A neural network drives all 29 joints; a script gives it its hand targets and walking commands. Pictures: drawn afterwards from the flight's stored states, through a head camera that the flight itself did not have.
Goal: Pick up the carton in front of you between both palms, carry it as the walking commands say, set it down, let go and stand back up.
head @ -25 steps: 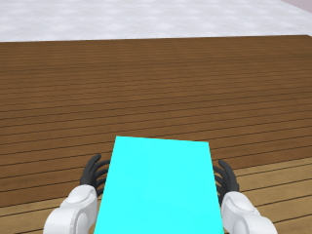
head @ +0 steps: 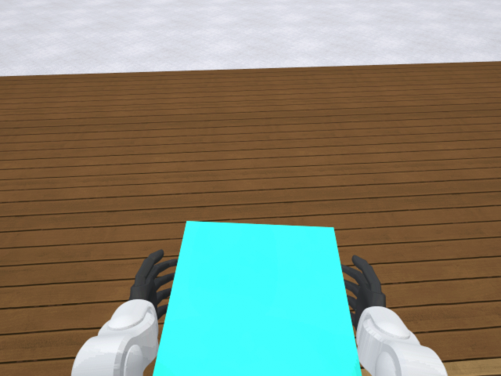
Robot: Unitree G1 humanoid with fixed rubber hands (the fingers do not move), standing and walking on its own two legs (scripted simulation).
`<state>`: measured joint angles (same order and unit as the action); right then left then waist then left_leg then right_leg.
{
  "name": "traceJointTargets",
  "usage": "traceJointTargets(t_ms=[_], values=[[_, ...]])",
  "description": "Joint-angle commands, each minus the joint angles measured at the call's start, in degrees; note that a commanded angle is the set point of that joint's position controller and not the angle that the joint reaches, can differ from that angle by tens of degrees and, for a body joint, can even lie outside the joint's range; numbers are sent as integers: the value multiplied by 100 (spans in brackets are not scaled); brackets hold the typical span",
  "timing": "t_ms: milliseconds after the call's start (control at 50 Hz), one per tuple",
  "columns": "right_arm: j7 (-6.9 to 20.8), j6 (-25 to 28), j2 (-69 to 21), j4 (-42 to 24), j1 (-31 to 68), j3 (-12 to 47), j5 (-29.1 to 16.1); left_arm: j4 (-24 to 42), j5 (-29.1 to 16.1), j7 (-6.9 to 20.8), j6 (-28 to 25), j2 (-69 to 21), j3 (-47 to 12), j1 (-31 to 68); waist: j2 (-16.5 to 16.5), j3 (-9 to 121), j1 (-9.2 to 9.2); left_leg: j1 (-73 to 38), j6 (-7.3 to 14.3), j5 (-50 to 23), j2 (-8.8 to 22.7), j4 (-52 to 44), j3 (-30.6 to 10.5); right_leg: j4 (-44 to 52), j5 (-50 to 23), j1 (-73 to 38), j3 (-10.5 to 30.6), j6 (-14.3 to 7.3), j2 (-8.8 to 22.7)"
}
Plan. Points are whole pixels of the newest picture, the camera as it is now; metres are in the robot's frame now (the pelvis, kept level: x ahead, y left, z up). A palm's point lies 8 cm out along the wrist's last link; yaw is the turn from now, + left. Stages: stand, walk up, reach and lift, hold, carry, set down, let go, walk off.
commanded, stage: carry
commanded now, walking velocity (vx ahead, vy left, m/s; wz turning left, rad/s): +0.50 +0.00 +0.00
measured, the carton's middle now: (255, 327) +0.23 +0.00 +0.00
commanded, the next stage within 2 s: none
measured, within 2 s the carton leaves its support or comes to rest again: neither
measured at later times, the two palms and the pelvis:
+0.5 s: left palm (185, 130) +0.65 +0.18 +0.06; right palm (317, 136) +0.62 -0.12 +0.07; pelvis +0.34 +0.05 -0.02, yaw -3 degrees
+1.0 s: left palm (210, 72) +1.01 +0.17 +0.04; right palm (304, 74) +1.02 -0.13 +0.03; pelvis +0.68 +0.02 -0.04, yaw -1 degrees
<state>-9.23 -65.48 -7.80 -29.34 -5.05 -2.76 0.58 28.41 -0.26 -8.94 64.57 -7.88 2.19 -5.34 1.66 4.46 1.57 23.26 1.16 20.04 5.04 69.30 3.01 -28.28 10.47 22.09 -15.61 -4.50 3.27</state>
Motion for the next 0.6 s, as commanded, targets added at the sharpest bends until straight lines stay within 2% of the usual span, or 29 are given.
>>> traceJointTargets(t_ms=[0, 60, 140, 220, 260, 280, 300, 320, 340, 360, 380, 400, 420, 440, 460, 500, 580], values=[[296, 344, -4380, -663, 1875, 3408, -896, 865, -1083, 421, -277, -4275, -3376, 2061, -631, 1480, -79, 1182, 55, -625, 276, -277, -131, 1653, -223, -2097, 1995, -179, 1521], [288, 429, -4258, -522, 1598, 3386, -711, 772, -1051, 493, -327, -4026, -3390, 1806, -836, 1121, -79, 1376, -68, -991, 258, -1299, 132, 2012, 82, -1970, 1496, -244, 1388], [214, 393, -3826, -498, 1733, 3331, -706, 672, -930, 412, -302, -3565, -3234, 1824, -817, 596, -31, 1588, -131, -1601, 165, -2711, 445, 2009, -404, -2095, 997, -301, 1171], [22, 333, -3228, -454, 2447, 3074, -762, 424, -803, 146, -261, -3023, -2890, 2382, -932, 189, 127, 1353, -6, -1944, -7, -3482, 693, 1886, -704, -2048, 716, -276, 1041], [-94, 325, -2948, -289, 2820, 2820, -753, 244, -757, -15, -263, -2816, -2725, 2795, -1036, 27, 101, 1143, 126, -2017, -54, -3675, 706, 1711, -965, -2094, 675, -240, 1057], [-145, 334, -2851, -160, 2977, 2681, -747, 151, -749, -91, -270, -2745, -2655, 3006, -1037, 42, 63, 957, 198, -1955, -67, -3722, 728, 1516, -1171, -2156, 642, -218, 1078], [-191, 353, -2777, -6, 3128, 2535, -745, 54, -751, -160, -282, -2695, -2603, 3238, -1010, 183, -53, 550, 262, -1801, -142, -3728, 805, 1140, -1722, -2184, 566, -176, 1083], [-234, 380, -2730, 198, 3225, 2391, -740, -40, -763, -224, -299, -2671, -2568, 3480, -896, 464, -275, -201, 274, -1626, -332, -3820, 971, 460, -2346, -2109, 374, -67, 1006], [-277, 418, -2673, 464, 3231, 2261, -728, -125, -753, -282, -313, -2645, -2547, 3693, -472, 941, -541, -1264, 223, -1218, -648, -3940, 1149, -814, -2598, -1918, 142, 88, 693], [-307, 442, -2653, 660, 3402, 2189, -719, -254, -692, -345, -332, -2600, -2472, 3908, 195, 1377, -696, -2265, 113, -461, -101, -4114, 313, -2380, -1490, -1119, 213, 217, 461], [-331, 481, -2543, 796, 3731, 2124, -732, -405, -737, -382, -338, -2760, -2398, 3964, 1738, 1895, -431, -3386, 754, 454, 1524, -4977, -2772, -4098, 795, 679, 495, 447, -352], [-323, 522, -2773, 927, 3834, 2194, -824, -592, -729, -409, -381, -2834, -2293, 4233, 1801, 1912, -489, -3567, 949, -42, 1706, -5476, -3540, -4941, 1794, 1479, 1272, 362, -479], [-289, 596, -2997, 966, 4196, 2256, -909, -785, -729, -409, -432, -3122, -2247, 4541, 1456, 1936, -479, -3408, 1014, -945, 1629, -5256, -2992, -5356, 1628, 1644, 1591, 212, -207], [-230, 686, -3320, 1020, 4523, 2355, -985, -918, -710, -384, -509, -3356, -2215, 4778, 744, 1918, -456, -3129, 993, -1695, 1520, -4978, -2426, -5335, 1373, 1713, 1642, 133, -12], [-161, 787, -3595, 1085, 4876, 2464, -1023, -1117, -652, -353, -593, -3565, -2208, 4966, 256, 1841, -411, -2785, 903, -2112, 1400, -4891, -1974, -4977, 1064, 1716, 1674, 102, 149], [-52, 985, -3943, 1224, 5456, 2585, -1080, -1445, -514, -298, -775, -3831, -2187, 5271, 363, 1916, -289, -2389, 776, -2248, 1202, -4984, -1300, -4376, 753, 1434, 1592, 133, 230], [-35, 1232, -3969, 1705, 5891, 2470, -977, -1940, -358, -297, -1033, -3927, -2161, 5704, 420, 1940, -319, -2658, 944, -2995, 1032, -4954, -700, -3583, 333, 1829, 1325, 180, 160]])
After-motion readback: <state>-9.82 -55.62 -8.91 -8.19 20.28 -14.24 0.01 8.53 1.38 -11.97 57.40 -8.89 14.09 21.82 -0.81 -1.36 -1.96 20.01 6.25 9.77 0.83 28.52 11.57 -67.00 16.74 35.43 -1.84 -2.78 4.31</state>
